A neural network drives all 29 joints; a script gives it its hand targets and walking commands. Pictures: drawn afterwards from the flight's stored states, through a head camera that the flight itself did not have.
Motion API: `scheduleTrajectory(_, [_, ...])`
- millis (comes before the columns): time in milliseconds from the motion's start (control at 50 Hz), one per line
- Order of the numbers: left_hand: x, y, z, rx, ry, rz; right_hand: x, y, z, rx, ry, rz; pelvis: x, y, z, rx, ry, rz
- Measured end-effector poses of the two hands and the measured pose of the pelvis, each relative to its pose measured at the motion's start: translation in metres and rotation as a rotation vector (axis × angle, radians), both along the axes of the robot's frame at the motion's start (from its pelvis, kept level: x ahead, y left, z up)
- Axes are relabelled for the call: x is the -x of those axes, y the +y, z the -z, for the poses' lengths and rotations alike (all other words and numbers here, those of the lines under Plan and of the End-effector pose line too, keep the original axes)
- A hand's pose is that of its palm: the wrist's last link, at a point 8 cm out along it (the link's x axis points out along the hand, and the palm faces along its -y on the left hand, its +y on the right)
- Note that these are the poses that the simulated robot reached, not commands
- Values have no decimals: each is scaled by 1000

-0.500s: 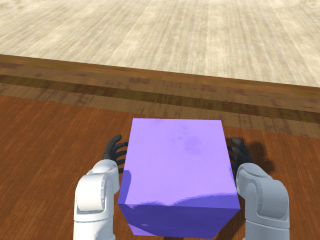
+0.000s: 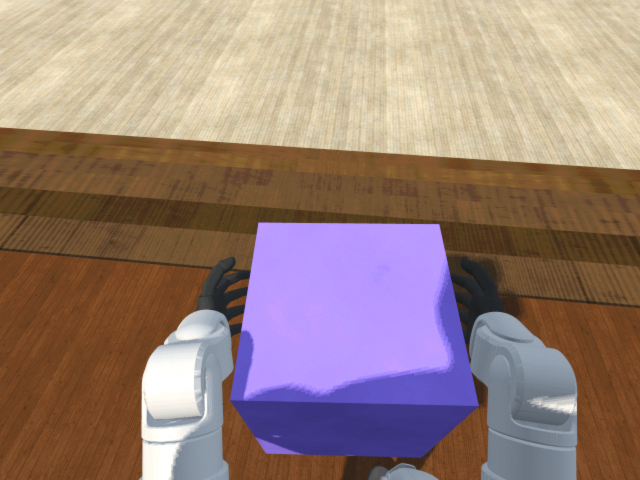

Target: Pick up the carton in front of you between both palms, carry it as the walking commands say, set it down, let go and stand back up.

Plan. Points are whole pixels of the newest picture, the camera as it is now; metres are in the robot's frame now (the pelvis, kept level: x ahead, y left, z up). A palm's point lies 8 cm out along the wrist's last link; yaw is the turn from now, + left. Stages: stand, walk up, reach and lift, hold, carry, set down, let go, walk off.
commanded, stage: carry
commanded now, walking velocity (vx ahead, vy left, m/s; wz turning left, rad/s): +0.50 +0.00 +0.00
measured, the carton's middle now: (345, 348) +0.27 -0.01 +0.02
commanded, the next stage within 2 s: none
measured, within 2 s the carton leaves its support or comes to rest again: neither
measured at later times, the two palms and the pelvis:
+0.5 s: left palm (241, 141) +0.60 +0.16 +0.09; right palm (420, 139) +0.61 -0.14 +0.09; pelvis +0.34 +0.00 +0.00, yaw +2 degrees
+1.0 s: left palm (250, 32) +1.02 +0.19 +0.11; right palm (378, 30) +1.02 -0.11 +0.11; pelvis +0.65 +0.03 -0.01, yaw +2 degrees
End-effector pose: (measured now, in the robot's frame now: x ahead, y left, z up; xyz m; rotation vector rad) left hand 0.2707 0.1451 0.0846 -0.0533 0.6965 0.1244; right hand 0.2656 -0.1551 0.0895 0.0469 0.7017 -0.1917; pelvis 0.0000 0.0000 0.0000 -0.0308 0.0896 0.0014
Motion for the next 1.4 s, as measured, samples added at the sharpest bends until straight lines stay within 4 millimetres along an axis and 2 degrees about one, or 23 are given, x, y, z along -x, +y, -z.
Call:
scheduleTrajectory(100, [-70,-8,23,-30,12,-46,-85,-7,30,-19,12,-52,-81,-19,24,4,-31,-37])
scheduleTrajectory(160, [-100,-8,32,-30,83,-78,-123,-7,40,-19,82,-86,-115,-27,15,-10,-24,-57])
scheduleTrajectory(240, [-136,-5,26,-33,118,-111,-171,-4,35,-14,116,-125,-161,-32,-2,-38,-13,-64])
scheduleTrajectory(340, [-200,-3,7,-41,70,-109,-232,-2,20,-17,68,-127,-226,-28,-12,-61,-7,-51])
scheduleTrajectory(460, [-295,5,-9,-30,-28,-69,-314,5,2,-14,-30,-80,-313,-11,-3,-51,-19,-39])
scheduleTrajectory(580, [-411,26,-2,12,-116,-35,-419,26,-4,6,-117,-30,-406,17,28,-42,-48,-7])
scheduleTrajectory(660, [-481,31,1,1,-38,23,-475,31,-1,30,-37,0,-447,30,20,-28,-37,-4])
scheduleTrajectory(740, [-542,32,-7,1,4,39,-530,32,-7,38,7,9,-487,39,7,-11,-22,-6])
scheduleTrajectory(900, [-665,42,-27,-44,-11,16,-669,43,-27,56,-6,-57,-582,38,1,-4,-2,-22])
scheduleTrajectory(960, [-712,44,-27,-51,-5,-3,-722,44,-26,60,-1,-83,-624,32,7,-15,2,-32])
scheduleTrajectory(1020, [-760,42,-21,-62,3,-25,-776,43,-15,50,5,-107,-671,24,18,-29,-5,-44])
scheduleTrajectory(1080, [-798,45,-9,-89,19,-65,-827,46,3,22,17,-147,-713,16,29,-26,-19,-42])
scheduleTrajectory(1140, [-823,48,10,-74,84,-92,-860,50,20,16,81,-162,-746,10,24,-35,-15,-34])
scheduleTrajectory(1200, [-851,50,19,-47,111,-113,-890,52,27,14,110,-159,-780,5,16,-47,-4,-35])
scheduleTrajectory(1300, [-917,49,12,-30,42,-123,-951,51,22,-12,42,-130,-840,7,13,-54,19,-31])
scheduleTrajectory(1400, [-995,54,2,-31,-59,-103,-1021,55,15,-19,-60,-105,-913,19,32,-30,10,-13])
